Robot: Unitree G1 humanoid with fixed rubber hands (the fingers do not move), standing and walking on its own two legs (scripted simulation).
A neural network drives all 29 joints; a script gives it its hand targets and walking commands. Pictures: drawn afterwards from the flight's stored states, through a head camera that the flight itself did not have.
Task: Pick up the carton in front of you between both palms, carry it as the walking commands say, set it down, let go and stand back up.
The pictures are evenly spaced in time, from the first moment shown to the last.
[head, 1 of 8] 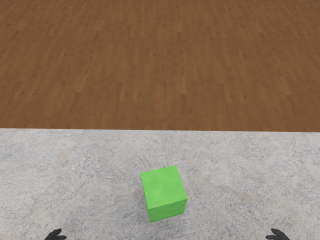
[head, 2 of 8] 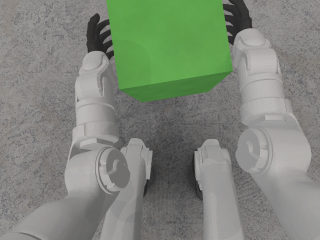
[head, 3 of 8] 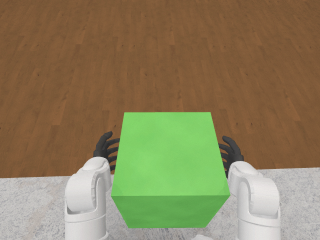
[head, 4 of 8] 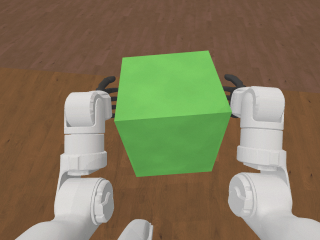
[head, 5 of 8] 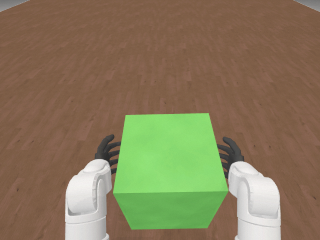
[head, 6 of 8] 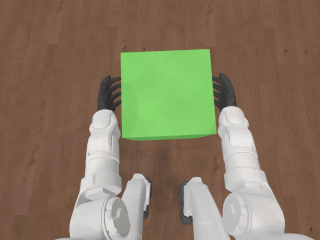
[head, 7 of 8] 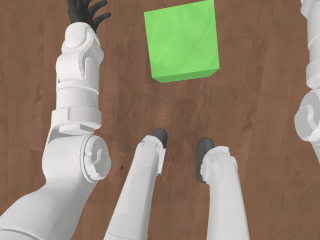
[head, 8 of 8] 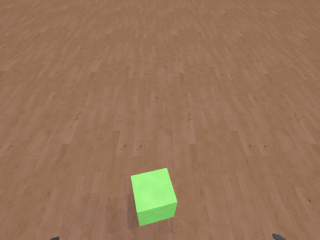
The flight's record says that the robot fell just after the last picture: no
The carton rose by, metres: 1.24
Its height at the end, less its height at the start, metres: +0.49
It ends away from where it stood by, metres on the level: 5.25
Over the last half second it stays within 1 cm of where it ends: yes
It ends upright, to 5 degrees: yes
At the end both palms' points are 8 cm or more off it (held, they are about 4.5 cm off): yes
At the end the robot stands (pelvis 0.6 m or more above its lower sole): yes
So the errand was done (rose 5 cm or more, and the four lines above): yes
